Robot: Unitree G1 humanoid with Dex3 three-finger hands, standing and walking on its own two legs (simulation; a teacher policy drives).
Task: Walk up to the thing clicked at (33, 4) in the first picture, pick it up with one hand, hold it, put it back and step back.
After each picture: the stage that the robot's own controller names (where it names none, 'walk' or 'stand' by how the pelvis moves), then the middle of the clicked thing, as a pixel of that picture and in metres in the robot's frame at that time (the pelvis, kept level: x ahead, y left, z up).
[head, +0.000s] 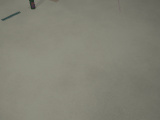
stand; (31, 0) +2.24 +0.73 -0.65
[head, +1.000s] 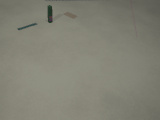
walk; (49, 14) +2.15 +0.36 -0.62
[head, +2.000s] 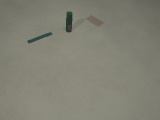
walk; (69, 22) +1.52 +0.10 -0.64
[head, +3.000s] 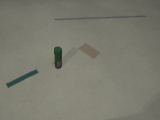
walk; (58, 58) +1.02 +0.16 -0.64
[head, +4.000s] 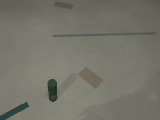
walk; (52, 91) +0.66 +0.16 -0.64
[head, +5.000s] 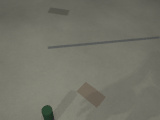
stand; (48, 116) +0.44 +0.20 -0.63
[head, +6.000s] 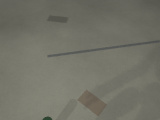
stand; out of the picture +0.40 +0.21 -0.66
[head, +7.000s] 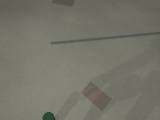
walk; out of the picture +0.33 +0.20 -0.63
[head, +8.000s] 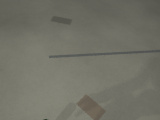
stand; out of the picture +0.38 +0.18 -0.65
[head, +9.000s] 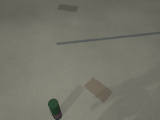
stand; (55, 110) +0.48 +0.21 -0.64
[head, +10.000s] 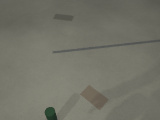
stand; (52, 118) +0.47 +0.21 -0.66
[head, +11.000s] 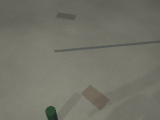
stand; (52, 117) +0.47 +0.21 -0.66
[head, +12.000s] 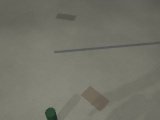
stand; (52, 119) +0.46 +0.20 -0.66
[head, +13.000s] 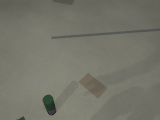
go down; (50, 105) +0.48 +0.20 -0.64
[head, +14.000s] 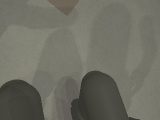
go down; out of the picture +0.53 +0.27 -0.23
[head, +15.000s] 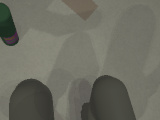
approach; (5, 28) +0.53 +0.26 -0.25
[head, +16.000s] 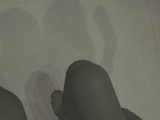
close in; out of the picture +0.51 +0.31 -0.17
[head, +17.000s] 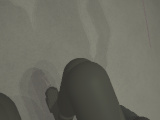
close; out of the picture +0.50 +0.32 -0.17
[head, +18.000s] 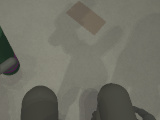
lift; (0, 53) +0.39 +0.25 -0.04
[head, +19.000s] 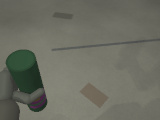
hold; (31, 85) +0.31 +0.17 +0.07
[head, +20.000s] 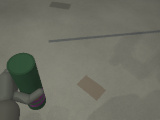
hold; (30, 86) +0.33 +0.17 +0.03
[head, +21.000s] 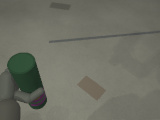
hold; (31, 85) +0.33 +0.17 +0.03
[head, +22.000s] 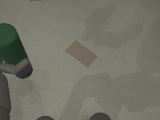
crouch; (15, 56) +0.43 +0.20 -0.02
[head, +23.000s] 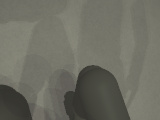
lower; out of the picture +0.53 +0.29 -0.10
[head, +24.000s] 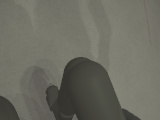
lower; out of the picture +0.49 +0.33 -0.17
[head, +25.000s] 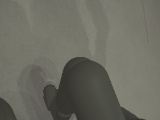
lower; out of the picture +0.49 +0.33 -0.18
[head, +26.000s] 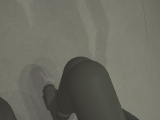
lower; out of the picture +0.49 +0.33 -0.18
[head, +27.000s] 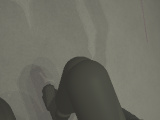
lower; out of the picture +0.49 +0.33 -0.18
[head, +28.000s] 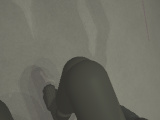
open; out of the picture +0.50 +0.33 -0.18
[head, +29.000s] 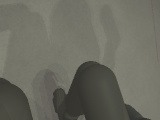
stand; out of the picture +0.50 +0.32 -0.19
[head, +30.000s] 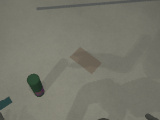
stand; (36, 86) +0.49 +0.23 -0.50
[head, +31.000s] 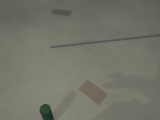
stand; (47, 116) +0.47 +0.22 -0.60
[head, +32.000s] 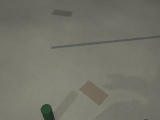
stand; (48, 116) +0.47 +0.22 -0.60
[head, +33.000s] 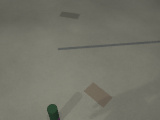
stand; (54, 115) +0.48 +0.20 -0.64
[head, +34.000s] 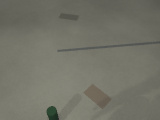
stand; (53, 117) +0.47 +0.21 -0.66
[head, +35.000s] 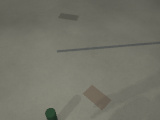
stand; (52, 119) +0.46 +0.21 -0.66
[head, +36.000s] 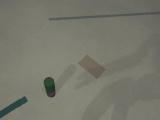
walk; (50, 88) +0.53 +0.17 -0.64
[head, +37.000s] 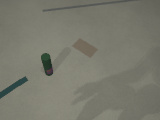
walk; (47, 65) +0.74 +0.26 -0.63
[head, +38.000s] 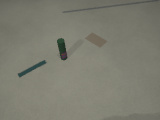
stand; (62, 49) +1.08 +0.26 -0.64
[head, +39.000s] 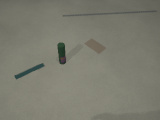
stand; (61, 54) +1.06 +0.19 -0.65
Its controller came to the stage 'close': yes
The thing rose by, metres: 0.67
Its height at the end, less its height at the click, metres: +0.00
